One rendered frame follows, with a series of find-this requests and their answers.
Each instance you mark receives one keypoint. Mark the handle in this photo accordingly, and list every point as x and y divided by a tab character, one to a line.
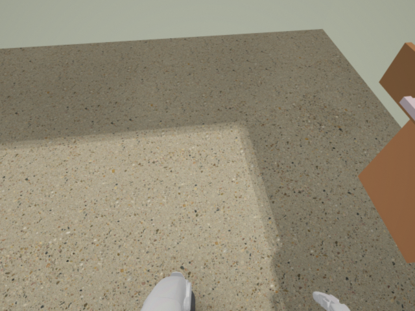
408	104

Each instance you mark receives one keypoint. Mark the drawer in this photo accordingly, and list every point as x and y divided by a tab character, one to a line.
399	78

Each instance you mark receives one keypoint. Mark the robot left thigh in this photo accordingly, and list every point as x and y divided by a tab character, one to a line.
170	294

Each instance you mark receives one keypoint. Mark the cabinet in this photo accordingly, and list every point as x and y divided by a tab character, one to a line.
389	180

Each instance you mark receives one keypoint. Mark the robot right hand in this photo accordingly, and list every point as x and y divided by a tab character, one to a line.
329	302

